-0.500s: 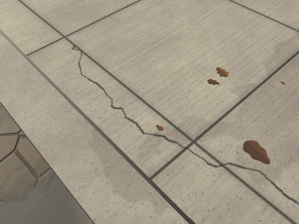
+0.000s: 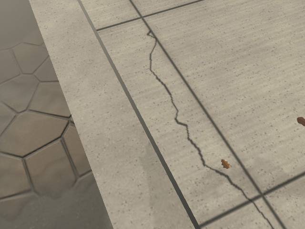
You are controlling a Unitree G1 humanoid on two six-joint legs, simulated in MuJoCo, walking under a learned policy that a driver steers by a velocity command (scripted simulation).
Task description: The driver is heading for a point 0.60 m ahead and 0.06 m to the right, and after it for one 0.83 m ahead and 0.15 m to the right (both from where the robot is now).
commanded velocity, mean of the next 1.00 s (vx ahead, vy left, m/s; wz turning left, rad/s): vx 0.50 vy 0.00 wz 0.14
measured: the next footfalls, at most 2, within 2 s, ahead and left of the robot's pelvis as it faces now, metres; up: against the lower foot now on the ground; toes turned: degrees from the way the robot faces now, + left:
right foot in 0.36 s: +0.42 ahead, -0.13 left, +0.00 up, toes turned +13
left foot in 0.90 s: +0.64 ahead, +0.14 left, +0.00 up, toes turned +4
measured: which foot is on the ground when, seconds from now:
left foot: down 0.00-0.36, up 0.38-0.88, down 0.90-1.00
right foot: up 0.00-0.34, down 0.36-0.90, up 0.92-1.00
